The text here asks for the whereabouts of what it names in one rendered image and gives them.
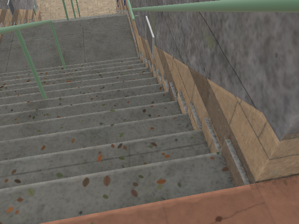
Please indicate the stairs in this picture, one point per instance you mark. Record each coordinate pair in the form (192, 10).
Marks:
(89, 17)
(108, 137)

